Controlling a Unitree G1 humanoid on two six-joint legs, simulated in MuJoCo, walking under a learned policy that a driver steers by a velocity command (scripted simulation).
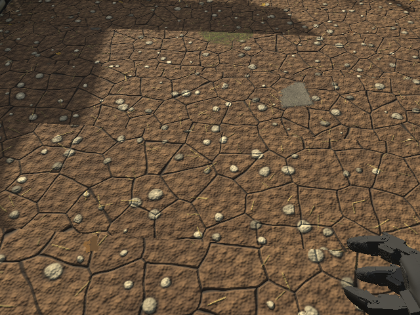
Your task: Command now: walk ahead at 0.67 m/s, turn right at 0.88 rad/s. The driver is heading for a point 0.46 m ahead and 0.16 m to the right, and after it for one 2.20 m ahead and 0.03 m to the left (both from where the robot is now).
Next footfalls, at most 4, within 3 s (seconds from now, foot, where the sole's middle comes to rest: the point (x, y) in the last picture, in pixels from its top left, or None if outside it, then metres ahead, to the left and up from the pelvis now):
0.12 left None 0.27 0.18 -0.92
0.52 right None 0.42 -0.05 -0.92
0.84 left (216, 302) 0.57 0.13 -0.92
1.24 right None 0.35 0.09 -0.92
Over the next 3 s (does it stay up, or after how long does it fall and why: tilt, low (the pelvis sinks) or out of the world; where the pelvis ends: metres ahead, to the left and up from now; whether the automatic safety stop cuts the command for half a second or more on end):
stays up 0.53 0.15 -0.14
